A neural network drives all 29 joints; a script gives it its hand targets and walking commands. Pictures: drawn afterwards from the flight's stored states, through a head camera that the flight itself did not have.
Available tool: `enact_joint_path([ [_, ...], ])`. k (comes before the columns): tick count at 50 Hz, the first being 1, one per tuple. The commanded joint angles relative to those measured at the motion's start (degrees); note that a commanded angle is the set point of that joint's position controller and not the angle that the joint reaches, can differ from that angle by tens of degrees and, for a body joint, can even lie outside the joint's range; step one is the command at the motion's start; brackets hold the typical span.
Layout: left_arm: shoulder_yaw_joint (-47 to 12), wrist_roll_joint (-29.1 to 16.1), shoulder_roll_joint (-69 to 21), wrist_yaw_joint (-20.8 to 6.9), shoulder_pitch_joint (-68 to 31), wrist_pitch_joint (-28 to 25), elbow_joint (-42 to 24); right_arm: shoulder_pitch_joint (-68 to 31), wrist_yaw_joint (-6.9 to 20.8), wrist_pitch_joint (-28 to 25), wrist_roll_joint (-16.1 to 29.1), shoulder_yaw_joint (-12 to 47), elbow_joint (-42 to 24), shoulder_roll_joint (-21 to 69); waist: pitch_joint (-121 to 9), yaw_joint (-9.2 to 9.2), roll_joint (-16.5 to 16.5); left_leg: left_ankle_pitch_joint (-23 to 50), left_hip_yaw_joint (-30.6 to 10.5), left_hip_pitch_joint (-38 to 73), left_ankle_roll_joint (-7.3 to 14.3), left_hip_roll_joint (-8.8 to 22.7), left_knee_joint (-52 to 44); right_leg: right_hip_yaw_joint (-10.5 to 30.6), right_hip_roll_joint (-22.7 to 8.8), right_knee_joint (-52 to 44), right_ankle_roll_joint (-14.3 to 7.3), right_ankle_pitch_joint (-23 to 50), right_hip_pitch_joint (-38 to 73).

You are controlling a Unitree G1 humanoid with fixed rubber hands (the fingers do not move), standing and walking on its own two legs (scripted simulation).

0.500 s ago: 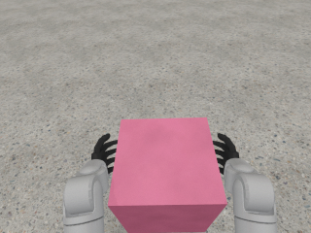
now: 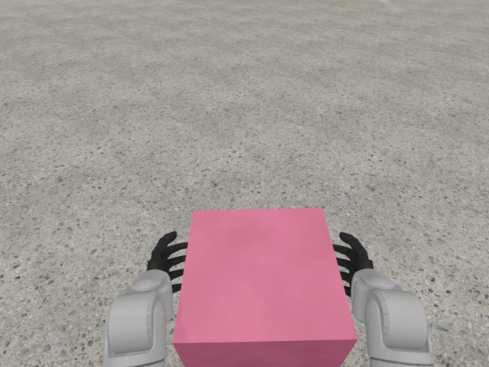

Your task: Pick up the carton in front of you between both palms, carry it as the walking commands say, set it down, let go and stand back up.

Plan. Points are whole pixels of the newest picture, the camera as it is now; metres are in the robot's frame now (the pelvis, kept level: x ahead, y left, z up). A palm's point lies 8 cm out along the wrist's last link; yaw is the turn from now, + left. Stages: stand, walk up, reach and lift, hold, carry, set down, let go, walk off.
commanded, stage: carry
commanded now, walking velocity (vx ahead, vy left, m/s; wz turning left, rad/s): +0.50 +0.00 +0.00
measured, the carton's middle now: (259, 304) +0.26 +0.00 +0.00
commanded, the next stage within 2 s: none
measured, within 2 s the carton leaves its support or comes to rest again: neither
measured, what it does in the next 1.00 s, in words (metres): walks ahead: right foot, then left foot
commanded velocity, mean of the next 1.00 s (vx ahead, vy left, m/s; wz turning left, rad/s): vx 0.50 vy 0.00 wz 0.00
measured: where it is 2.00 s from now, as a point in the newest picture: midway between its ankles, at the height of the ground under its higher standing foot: (245, 237)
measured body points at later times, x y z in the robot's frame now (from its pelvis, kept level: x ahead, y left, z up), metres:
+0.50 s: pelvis +0.32 -0.04 +0.00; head +0.33 -0.06 +0.45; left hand +0.60 +0.12 +0.09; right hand +0.61 -0.18 +0.08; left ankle +0.42 +0.12 -0.70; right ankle +0.27 -0.13 -0.75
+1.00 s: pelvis +0.66 +0.01 +0.00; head +0.67 +0.03 +0.45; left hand +0.94 +0.16 +0.06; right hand +0.93 -0.14 +0.07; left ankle +0.59 +0.09 -0.75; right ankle +0.77 -0.14 -0.70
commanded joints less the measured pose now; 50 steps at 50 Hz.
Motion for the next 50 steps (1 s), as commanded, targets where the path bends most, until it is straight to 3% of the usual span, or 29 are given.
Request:
enact_joint_path([
  [1, -41.18, -23.11, -51.6, -12.4, -26.58, 0.38, -4.69, -29.19, 15.32, 0.18, 23.9, 39.8, -7.66, 49.47, -3.84, -0.11, 7.14, 8.49, -7.5, 7.18, 4.48, 13.36, -6.04, -2.11, 1.05, -4.62, -0.23, 4.06, -2.09],
  [6, -39.7, -23.78, -47.48, -12.42, -26.94, 3.4, -6.0, -28.36, 14.17, 2.79, 22.68, 38.43, -7.8, 46.22, -1.65, -0.57, 9.02, 22.49, -4.39, 10.73, 2.82, 13.02, 0.44, -5.82, 3.02, -12.29, -2.95, 3.05, 4.97],
  [8, -38.58, -23.89, -46.72, -12.56, -26.09, 4.19, -4.94, -29.35, 13.92, 3.67, 22.62, 38.29, -8.14, 45.5, -5.49, 0.9, 7.69, 32.2, 0.37, 7.36, 0.56, 10.76, 13.42, -10.41, 7.05, -16.02, -3.49, -0.82, 19.66],
  [9, -37.98, -23.65, -46.37, -12.66, -26.08, 4.45, -4.51, -29.79, 13.79, 4.08, 22.72, 38.36, -8.22, 44.85, -10.16, 1.8, 4.56, 26.89, 1.7, -0.35, -1.19, 9.16, 24.33, -7.28, 4.57, -15.29, -3.59, -4.1, 32.9],
  [10, -37.19, -22.9, -45.73, -12.73, -26.27, 4.52, -3.39, -31.88, 13.78, 4.8, 23.35, 39.1, -9.11, 45.26, -16.72, 2.63, -7.19, 13.78, 0.95, -16.73, -4.0, 4.46, 42.28, 16.56, -10.43, -17.39, -9.72, -10.6, 48.25],
  [11, -36.76, -22.96, -46.99, -12.75, -25.78, 4.1, -2.2, -32.85, 13.98, 5.15, 23.81, 39.34, -9.63, 46.09, -18.29, 2.58, -19.54, -13.5, -2.85, -30.42, -5.08, -2.75, 53.66, 35.55, -17.39, -26.05, -15.39, -6.58, 54.45],
  [12, -36.96, -23.44, -48.69, -12.89, -26.39, 4.02, -3.12, -33.64, 14.14, 4.8, 24.01, 39.73, -8.47, 47.68, -16.65, 2.15, -14.44, -15.61, -9.43, -34.54, -3.31, 0.41, 61.12, 30.97, -17.64, -25.28, -15.6, 0.57, 52.26],
  [14, -38.06, -23.96, -52.85, -13.21, -28.82, 3.18, -4.22, -35.02, 14.46, 3.67, 24.38, 39.81, -8.43, 51.07, -14.74, 1.66, -3.72, -9.99, -11.77, -34.08, -1.28, 5.68, 58.95, 20.6, -14.77, -24.05, -11.92, 4.58, 43.86],
  [15, -38.69, -24.41, -54.16, -13.44, -30.06, 2.73, -4.9, -35.11, 14.45, 3.11, 24.47, 40.24, -8.58, 52.21, -13.59, 1.44, -2.05, -6.57, -11.9, -32.24, -1.4, 7.26, 54.53, 17.01, -13.48, -26.06, -9.97, 2.05, 39.79],
  [17, -39.18, -25.17, -55.03, -13.8, -30.47, 1.97, -5.36, -34.62, 14.08, 2.17, 23.82, 40.99, -8.67, 53.67, -13.32, 1.48, -5.38, -2.76, -9.62, -29.95, -2.22, 6.72, 49.77, 11.39, -11.55, -28.63, -8.71, -2.25, 36.7],
  [19, -39.38, -25.57, -54.16, -14.1, -29.64, 1.76, -6.02, -32.99, 13.54, 1.51, 23.06, 41.11, -8.89, 53.85, -11.92, 1.48, -6.77, -0.29, -8.04, -30.97, -3.31, 6.6, 43.59, 8.17, -10.67, -30.7, -9.29, -4.62, 36.17],
  [23, -39.24, -25.46, -51.43, -14.27, -27.74, 2.38, -6.65, -30.49, 12.84, 1.92, 21.97, 40.52, -9.2, 51.64, -8.04, 1.55, -6.41, 5.74, -4.52, -32.9, -4.39, 5.84, 29.54, 3.03, -8.45, -31.01, -9.74, 2.51, 38.36],
  [29, -37.82, -23.09, -49.65, -14.11, -24.98, 3.23, -2.76, -29.33, 13.76, 3.25, 22.14, 40.14, -6.64, 49.92, -2.04, 2.01, -8.47, 11.46, -0.21, -28.41, -2.53, 3.66, 16.73, -1.84, -7.23, -29.17, -7.15, 12.47, 40.72],
  [31, -37.96, -22.84, -49.91, -14.08, -25.2, 3.14, -1.84, -29.88, 14.24, 3.32, 22.47, 39.77, -5.92, 50.05, -1.34, 1.9, -9.08, 10.28, 1.28, -23.73, -1.54, 2.9, 14.41, -3.2, -7.35, -25.62, -6.13, 17.66, 41.16],
  [33, -38.48, -22.98, -49.98, -14.03, -26.14, 3.02, -1.92, -29.04, 14.68, 3.07, 22.44, 39.07, -4.35, 50.27, -6.37, 0.47, -6.33, 5.56, 5.39, -6.18, -1.14, -1.18, 11.98, -7.83, -4.28, -10.64, -3.86, 23.31, 36.05],
  [34, -38.58, -22.96, -49.51, -13.97, -26.86, 2.98, -2.09, -28.29, 14.9, 2.89, 22.37, 38.6, -3.73, 50.42, -10.62, -0.87, -1.97, 1.24, -0.67, 5.91, -1.04, 3.36, 11.66, -8.01, -2.78, 1.27, -2.3, 14.5, 27.71],
  [35, -39.81, -23.92, -50.8, -13.92, -29.09, 3.28, -3.79, -28.41, 15.02, 2.21, 21.72, 37.87, -2.1, 50.04, -17.04, -0.88, 13.65, -6.14, -28.97, 19.94, 7.41, 19.37, 6.46, -6.5, 3.48, 19.89, 0.61, 1.34, 10.42],
  [36, -40.34, -24.08, -51.19, -14.1, -29.47, 2.99, -3.84, -27.94, 15.12, 1.61, 22.44, 38.27, -1.88, 51.98, -16.4, -0.61, 19.74, 2.0, -41.0, 23.26, 10.45, 23.63, -0.31, -0.71, 8.0, 29.27, 0.57, -22.3, -1.26],
  [37, -41.0, -24.49, -53.07, -14.19, -30.33, 2.24, -3.5, -29.25, 15.26, 1.11, 23.34, 38.67, -3.67, 53.54, -15.51, -0.69, 14.46, 10.07, -35.01, 21.31, 10.47, 23.34, 1.8, 4.32, 4.61, 35.39, -1.14, -22.83, -3.83],
  [39, -41.65, -24.5, -55.86, -14.2, -30.37, 0.8, -3.7, -30.73, 15.37, -0.02, 23.85, 39.52, -5.13, 56.61, -14.7, -0.33, 4.12, 15.53, -24.6, 13.18, 6.98, 20.25, 2.85, 6.06, -0.01, 31.07, -2.83, -17.21, -2.49],
  [41, -41.86, -24.36, -57.78, -13.77, -28.8, -0.37, -3.57, -31.2, 15.51, -0.91, 24.56, 40.27, -6.73, 57.59, -14.41, 0.1, 5.59, 10.99, -17.51, 8.41, 4.36, 18.06, -0.12, 4.71, -0.67, 24.07, -2.69, -12.05, 1.3],
  [43, -42.07, -23.39, -57.99, -13.16, -25.55, -1.35, -3.3, -28.94, 15.86, -1.38, 24.72, 40.51, -7.03, 57.15, -13.41, -0.04, 7.46, 8.38, -13.91, 7.92, 4.72, 17.17, -2.33, 2.67, -0.26, 18.08, -1.85, -9.78, 1.07],
  [46, -42.12, -22.12, -57.2, -12.45, -23.14, -1.96, -4.11, -26.95, 16.33, -1.63, 24.93, 40.93, -7.83, 55.3, -10.14, 0.04, 8.08, 11.55, -9.75, 9.39, 5.03, 15.55, -3.76, -0.28, 0.23, 7.6, -0.5, -5.44, -1.78],
  [50, -42.16, -22.63, -53.82, -12.07, -23.88, -1.04, -7.35, -26.89, 16.0, -0.88, 24.55, 40.7, -10.57, 51.3, -5.5, -0.04, 8.21, 16.94, -5.45, 9.86, 4.4, 13.82, -3.66, -3.15, 1.61, -3.68, -0.8, 1.16, -0.64],
])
